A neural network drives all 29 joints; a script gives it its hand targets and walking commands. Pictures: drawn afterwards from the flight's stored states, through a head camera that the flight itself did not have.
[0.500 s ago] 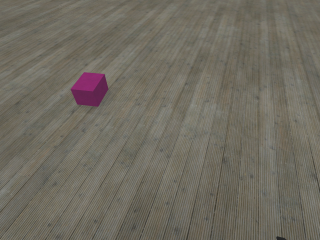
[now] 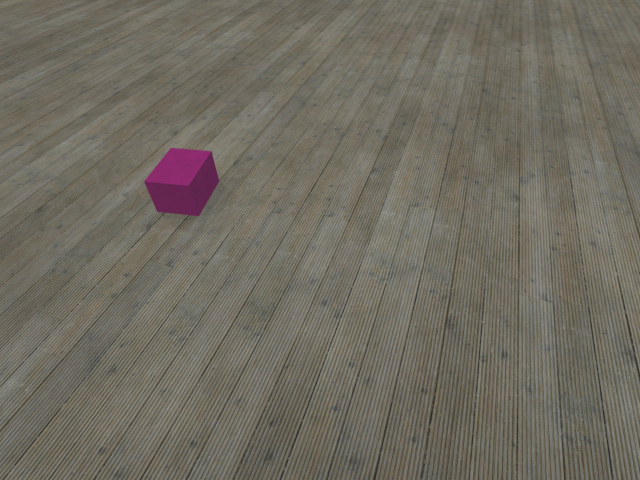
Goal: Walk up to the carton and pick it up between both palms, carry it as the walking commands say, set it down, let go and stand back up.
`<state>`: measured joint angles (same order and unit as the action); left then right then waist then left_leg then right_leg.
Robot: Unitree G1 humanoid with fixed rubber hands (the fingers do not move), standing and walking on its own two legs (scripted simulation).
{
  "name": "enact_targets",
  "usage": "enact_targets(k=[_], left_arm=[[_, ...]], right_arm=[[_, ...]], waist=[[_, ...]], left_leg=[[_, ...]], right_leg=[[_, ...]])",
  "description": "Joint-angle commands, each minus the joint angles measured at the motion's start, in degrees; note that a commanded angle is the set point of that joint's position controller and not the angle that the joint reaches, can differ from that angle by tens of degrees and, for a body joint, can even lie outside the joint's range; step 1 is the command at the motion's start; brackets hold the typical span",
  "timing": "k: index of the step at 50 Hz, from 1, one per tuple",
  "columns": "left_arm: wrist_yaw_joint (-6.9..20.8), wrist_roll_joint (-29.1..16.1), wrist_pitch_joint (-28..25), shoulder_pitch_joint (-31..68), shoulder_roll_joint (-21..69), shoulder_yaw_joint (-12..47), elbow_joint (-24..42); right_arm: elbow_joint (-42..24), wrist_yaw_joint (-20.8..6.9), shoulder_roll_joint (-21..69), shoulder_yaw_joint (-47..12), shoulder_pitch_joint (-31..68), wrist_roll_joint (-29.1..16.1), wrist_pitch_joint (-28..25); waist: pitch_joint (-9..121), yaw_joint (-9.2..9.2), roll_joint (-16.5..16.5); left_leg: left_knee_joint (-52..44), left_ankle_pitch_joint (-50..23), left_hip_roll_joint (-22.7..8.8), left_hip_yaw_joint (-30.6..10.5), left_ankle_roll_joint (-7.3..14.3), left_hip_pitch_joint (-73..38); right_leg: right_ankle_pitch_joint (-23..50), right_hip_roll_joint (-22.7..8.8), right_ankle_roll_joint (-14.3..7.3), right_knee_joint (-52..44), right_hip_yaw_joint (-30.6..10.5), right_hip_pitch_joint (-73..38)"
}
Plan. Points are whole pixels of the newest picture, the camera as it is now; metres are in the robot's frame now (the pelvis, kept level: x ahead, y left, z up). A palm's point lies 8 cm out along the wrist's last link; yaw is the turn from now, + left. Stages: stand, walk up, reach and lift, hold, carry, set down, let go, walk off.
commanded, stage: stand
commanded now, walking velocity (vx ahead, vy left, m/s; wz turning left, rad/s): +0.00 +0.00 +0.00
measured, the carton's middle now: (184, 181) +1.59 +0.71 -0.69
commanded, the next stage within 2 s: walk up in 0.94 s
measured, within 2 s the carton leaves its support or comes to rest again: neither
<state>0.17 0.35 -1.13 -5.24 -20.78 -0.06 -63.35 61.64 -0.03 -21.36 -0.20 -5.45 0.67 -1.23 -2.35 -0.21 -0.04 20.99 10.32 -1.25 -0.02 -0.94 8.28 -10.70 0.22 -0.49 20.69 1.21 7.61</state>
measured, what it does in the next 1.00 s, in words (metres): stands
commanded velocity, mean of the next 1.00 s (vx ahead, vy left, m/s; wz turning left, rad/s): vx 0.00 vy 0.00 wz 0.00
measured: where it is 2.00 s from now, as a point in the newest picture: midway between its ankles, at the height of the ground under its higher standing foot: outside the picture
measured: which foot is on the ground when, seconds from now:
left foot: down 0.00-1.00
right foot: down 0.00-1.00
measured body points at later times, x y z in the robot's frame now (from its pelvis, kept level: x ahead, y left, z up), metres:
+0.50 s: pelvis +0.01 +0.00 +0.00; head +0.02 +0.00 +0.45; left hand +0.11 +0.30 -0.12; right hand +0.10 -0.31 -0.12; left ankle +0.01 +0.13 -0.75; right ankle +0.01 -0.11 -0.75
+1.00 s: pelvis +0.02 -0.01 +0.00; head +0.02 -0.01 +0.45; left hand +0.11 +0.30 -0.12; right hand +0.12 -0.32 -0.12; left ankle +0.01 +0.13 -0.75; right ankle +0.01 -0.11 -0.75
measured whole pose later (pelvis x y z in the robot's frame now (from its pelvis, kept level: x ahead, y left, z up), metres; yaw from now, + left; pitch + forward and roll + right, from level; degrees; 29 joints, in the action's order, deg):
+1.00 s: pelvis +0.02 -0.01 +0.00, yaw +0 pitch -2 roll +0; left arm 0.0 0.2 -0.9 -4.3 -21.0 -0.7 -63.6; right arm 62.5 0.2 -21.9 0.0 -4.7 0.7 -0.7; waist -2.4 -0.1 -0.1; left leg 18.3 10.2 -1.9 0.0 -1.5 6.2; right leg -10.4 0.9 -0.9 17.7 1.2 5.5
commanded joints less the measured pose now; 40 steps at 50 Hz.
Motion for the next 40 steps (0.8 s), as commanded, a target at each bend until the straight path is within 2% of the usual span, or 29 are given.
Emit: enact_targets(k=[1,5,6,7,11,12,14,16,18,19,21,24,25,28,30,32,33,34,35,36,39,40], left_arm=[[-0.6,-0.1,-1.0,3.1,-11.9,-2.2,2.8],[-0.5,-0.1,-1.1,2.8,-11.3,-1.9,2.3],[-0.4,-0.1,-1.0,2.7,-11.4,-2.0,2.4],[-0.5,-0.2,-0.9,2.6,-11.4,-2.0,2.2],[-0.5,0.0,-1.2,2.8,-10.8,-1.9,2.1],[-0.7,-0.2,-0.9,2.3,-11.1,-1.9,1.9],[-0.4,-0.2,-0.9,3.1,-11.3,-1.8,2.3],[-0.6,-0.1,-0.7,3.8,-11.4,-2.1,2.1],[-0.6,-0.2,-0.8,2.9,-11.8,-2.1,2.4],[-0.6,-0.2,-0.7,2.8,-11.6,-2.2,1.9],[-0.8,-0.3,-0.5,3.5,-11.8,-2.2,2.5],[-0.6,-0.2,-0.5,3.6,-11.2,-1.9,2.5],[-0.6,-0.4,-0.6,3.3,-11.2,-2.1,2.6],[-0.6,-0.3,-0.6,3.5,-11.9,-2.5,2.4],[-0.4,-0.2,-0.6,3.7,-11.6,-2.2,2.9],[-0.5,-0.3,-0.4,3.3,-10.4,-2.0,2.5],[-0.5,-0.4,-0.4,2.9,-11.9,-2.5,2.2],[-0.5,-0.2,-0.5,3.8,-11.7,-2.4,2.6],[-0.5,-0.3,-0.6,3.2,-11.1,-2.2,2.4],[-0.6,-0.2,-0.4,2.9,-12.1,-2.6,2.4],[-0.5,-0.3,-0.5,3.5,-11.2,-2.3,2.8],[-0.5,-0.3,-0.6,3.4,-11.3,-2.3,2.6]], right_arm=[[-2.8,0.3,-9.7,1.9,3.0,0.1,-0.6],[-2.0,0.3,-10.0,2.0,1.9,-0.1,-0.5],[-1.9,0.3,-10.4,1.9,2.7,0.0,-0.5],[-2.3,0.3,-10.4,2.1,2.3,-0.1,-0.4],[-1.8,0.2,-10.5,2.2,2.5,0.0,-0.5],[-2.0,0.3,-10.2,2.0,3.0,0.1,-0.6],[-2.1,0.4,-10.4,2.0,3.2,-0.4,-0.6],[-2.0,0.5,-10.4,2.3,2.4,-0.1,-0.5],[-1.8,0.5,-9.9,1.9,2.6,-0.1,-0.4],[-1.6,0.7,-10.0,1.8,1.9,-0.1,-0.4],[-1.9,0.5,-9.8,1.7,2.5,0.0,-0.3],[-2.1,0.6,-10.3,2.0,2.8,-0.1,-0.5],[-2.2,0.7,-10.4,2.0,3.3,0.0,-0.7],[-2.0,0.7,-10.2,2.1,2.8,0.0,-0.6],[-1.9,0.5,-10.1,1.8,2.8,-0.1,-0.6],[-1.8,0.6,-10.2,2.0,2.7,-0.1,-0.5],[-1.8,0.7,-10.6,2.0,2.9,-0.1,-0.7],[-2.1,0.7,-9.9,1.9,2.9,-0.2,-0.5],[-1.6,0.7,-10.7,2.0,3.6,-0.1,-0.4],[-2.0,0.6,-10.2,2.1,2.7,-0.1,-0.4],[-1.7,0.5,-11.3,2.3,3.2,0.0,-0.5],[-1.9,0.8,-10.8,2.2,2.8,-0.1,-0.4]], waist=[[2.7,0.28,-0.1],[2.6,0.46,0.1],[3.5,0.03,1.2],[3.3,0.29,-0.4],[2.6,-0.04,0.5],[2.6,0.07,0.8],[3.8,0.06,-0.7],[3.5,0.58,1.0],[2.9,0.23,-0.6],[3.2,0.25,0.0],[3.1,0.17,-1.2],[3.7,0.12,0.8],[3.9,-0.32,0.0],[4.8,0.10,-0.5],[4.8,-0.14,0.7],[5.1,0.39,-0.4],[3.4,-0.15,-0.8],[4.4,0.11,-0.8],[3.4,-0.41,0.2],[4.5,0.27,0.7],[3.1,0.08,-0.1],[3.7,0.25,0.7]], left_leg=[[-4.0,-2.6,-5.8,-4.2,2.2,-0.4],[-3.7,-3.2,-6.0,-4.4,2.2,-0.8],[-3.4,-4.1,-6.3,-4.6,2.1,-1.2],[-3.3,-4.5,-6.2,-4.3,2.0,-1.1],[-3.9,-3.9,-6.0,-4.4,2.2,-1.1],[-3.6,-4.5,-6.3,-4.7,2.4,-1.3],[-3.3,-5.9,-6.4,-4.2,2.2,-1.6],[-3.4,-7.0,-6.5,-4.0,1.9,-2.2],[-3.8,-6.8,-6.2,-4.1,1.8,-1.5],[-3.6,-7.3,-6.3,-4.1,2.1,-1.2],[-4.1,-6.5,-6.4,-3.9,1.8,-0.9],[-4.0,-7.3,-6.4,-4.2,1.9,-1.1],[-4.3,-7.5,-6.5,-4.4,2.1,-1.3],[-3.6,-9.0,-6.7,-3.9,2.1,-2.5],[-4.0,-9.1,-6.8,-3.9,1.9,-2.7],[-3.8,-9.1,-6.7,-3.9,1.8,-2.9],[-3.8,-9.0,-6.6,-4.2,1.8,-1.4],[-4.3,-8.8,-6.8,-3.7,1.8,-2.4],[-4.2,-8.8,-6.7,-4.0,1.8,-2.2],[-4.2,-9.1,-6.7,-3.8,2.0,-3.4],[-4.1,-8.9,-6.6,-3.9,1.9,-2.7],[-4.5,-9.1,-6.7,-4.0,1.9,-2.8]], right_leg=[[1.4,-7.3,-1.0,-4.3,-5.9,0.8],[2.7,-7.6,-1.0,-4.9,-6.0,0.5],[3.6,-7.6,-1.1,-4.9,-5.6,-0.3],[4.4,-7.8,-1.3,-4.5,-5.9,-0.4],[2.3,-7.8,-1.2,-4.8,-6.2,0.5],[4.4,-7.8,-1.2,-5.1,-6.0,-0.2],[6.2,-7.9,-1.1,-4.8,-6.0,-1.0],[7.6,-7.6,-0.9,-4.4,-5.5,-0.6],[6.5,-7.6,-1.0,-4.6,-5.7,-1.0],[7.4,-7.9,-1.0,-4.5,-6.2,-1.5],[7.1,-7.9,-1.2,-4.0,-6.2,-1.4],[7.2,-7.8,-1.0,-4.6,-5.6,-2.1],[7.4,-7.8,-1.2,-4.3,-5.9,-1.9],[8.6,-7.9,-1.1,-4.4,-5.9,-2.1],[8.5,-7.7,-1.2,-4.1,-5.7,-2.0],[9.7,-7.9,-1.2,-4.6,-5.5,-2.4],[9.1,-8.0,-1.2,-4.8,-6.0,-2.3],[8.7,-8.0,-1.1,-4.5,-6.0,-2.4],[9.2,-7.9,-1.1,-4.9,-5.6,-1.7],[9.8,-7.9,-1.0,-4.7,-5.3,-2.2],[9.8,-7.7,-1.0,-5.5,-5.7,-1.6],[10.0,-7.7,-1.0,-5.0,-5.4,-2.1]])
